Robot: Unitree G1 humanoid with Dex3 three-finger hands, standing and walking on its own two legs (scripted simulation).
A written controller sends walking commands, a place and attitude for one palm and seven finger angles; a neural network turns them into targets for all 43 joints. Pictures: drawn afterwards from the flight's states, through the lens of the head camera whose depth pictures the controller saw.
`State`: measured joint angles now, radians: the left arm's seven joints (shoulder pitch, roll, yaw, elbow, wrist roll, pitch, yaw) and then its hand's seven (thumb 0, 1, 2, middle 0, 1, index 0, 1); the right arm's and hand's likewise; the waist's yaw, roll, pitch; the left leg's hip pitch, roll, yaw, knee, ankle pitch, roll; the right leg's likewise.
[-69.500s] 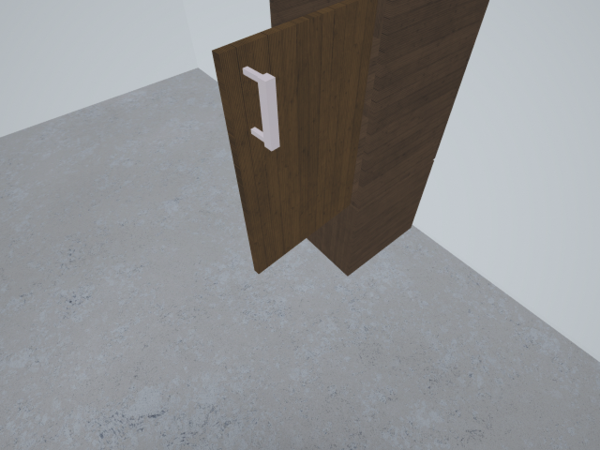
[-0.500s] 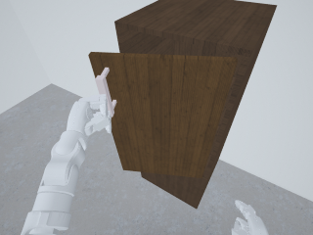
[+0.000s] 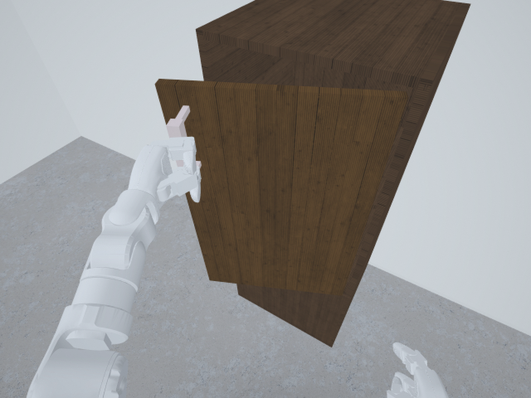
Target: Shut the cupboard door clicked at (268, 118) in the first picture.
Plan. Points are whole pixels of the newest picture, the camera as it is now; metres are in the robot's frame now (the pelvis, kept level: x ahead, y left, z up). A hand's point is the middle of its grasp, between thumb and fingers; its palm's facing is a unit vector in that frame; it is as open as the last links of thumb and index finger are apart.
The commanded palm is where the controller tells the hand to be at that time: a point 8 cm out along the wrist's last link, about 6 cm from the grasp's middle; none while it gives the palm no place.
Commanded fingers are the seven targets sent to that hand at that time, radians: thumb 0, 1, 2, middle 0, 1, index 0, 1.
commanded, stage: push the door shut along its arc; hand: left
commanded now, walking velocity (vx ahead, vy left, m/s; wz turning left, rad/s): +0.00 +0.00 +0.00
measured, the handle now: (187, 149) +0.46 +0.15 +0.15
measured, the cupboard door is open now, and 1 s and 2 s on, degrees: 23 6 0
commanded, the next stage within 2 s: pull the fist back off the door in 1.54 s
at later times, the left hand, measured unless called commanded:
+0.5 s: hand (212, 155) +0.44 +0.11 +0.15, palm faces -0.25 -0.97 -0.03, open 3.1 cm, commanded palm +0.44 +0.15 +0.16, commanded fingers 0.00 0.90 0.90 -1.30 -1.50 -1.30 -1.50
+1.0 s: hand (245, 132) +0.51 +0.06 +0.15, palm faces -0.38 -0.93 -0.01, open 3.1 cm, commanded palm +0.51 +0.11 +0.16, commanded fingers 0.00 0.90 0.90 -1.30 -1.50 -1.30 -1.50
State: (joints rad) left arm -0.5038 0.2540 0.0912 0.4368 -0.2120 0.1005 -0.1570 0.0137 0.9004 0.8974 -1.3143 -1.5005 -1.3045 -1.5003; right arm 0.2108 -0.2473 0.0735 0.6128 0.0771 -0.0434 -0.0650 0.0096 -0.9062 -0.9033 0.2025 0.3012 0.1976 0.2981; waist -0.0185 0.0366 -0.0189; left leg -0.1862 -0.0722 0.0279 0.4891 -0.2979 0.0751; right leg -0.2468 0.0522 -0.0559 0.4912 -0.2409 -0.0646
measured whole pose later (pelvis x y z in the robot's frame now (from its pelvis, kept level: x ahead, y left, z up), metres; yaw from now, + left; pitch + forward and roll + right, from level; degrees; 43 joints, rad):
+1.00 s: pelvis +0.01 +0.00 -0.01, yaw -1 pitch +11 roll +0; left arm -1.11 0.37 0.17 1.21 -0.15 -0.16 -0.36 0.01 0.90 0.90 -1.30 -1.50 -1.30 -1.50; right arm 0.39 -0.31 0.03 0.71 0.02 -0.12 -0.04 0.01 -0.91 -0.90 0.20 0.30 0.20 0.30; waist -0.17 0.02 -0.05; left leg -0.45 -0.07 0.06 0.60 -0.34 0.08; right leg -0.52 0.05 -0.04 0.61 -0.28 -0.06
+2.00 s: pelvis +0.00 +0.00 -0.02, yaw +0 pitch +15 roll +0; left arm -1.31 0.19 0.18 1.38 -0.04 -0.22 0.19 0.03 0.95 1.00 -1.30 -1.50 -1.31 -1.50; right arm 0.38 -0.24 0.04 0.70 -0.04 -0.09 0.08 0.00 -0.91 -0.90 0.20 0.30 0.20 0.30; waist -0.18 0.04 -0.10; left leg -0.61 -0.07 0.04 0.72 -0.37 0.08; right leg -0.66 0.05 -0.06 0.69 -0.29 -0.06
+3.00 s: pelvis +0.00 -0.02 +0.00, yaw -3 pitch +1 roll +1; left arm -0.41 0.14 0.08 0.34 -0.16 0.04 0.01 0.01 0.90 0.90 -1.30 -1.50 -1.30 -1.50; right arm 0.28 -0.25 0.03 0.60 0.07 0.01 -0.01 0.01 -0.91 -0.90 0.20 0.30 0.20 0.30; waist -0.01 0.05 -0.04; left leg -0.21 -0.04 0.06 0.50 -0.30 0.05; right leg -0.28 0.09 -0.02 0.50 -0.23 -0.09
